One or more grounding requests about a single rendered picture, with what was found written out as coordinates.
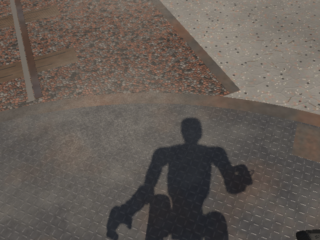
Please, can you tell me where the robot right hand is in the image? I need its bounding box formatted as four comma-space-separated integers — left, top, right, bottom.
296, 229, 320, 240

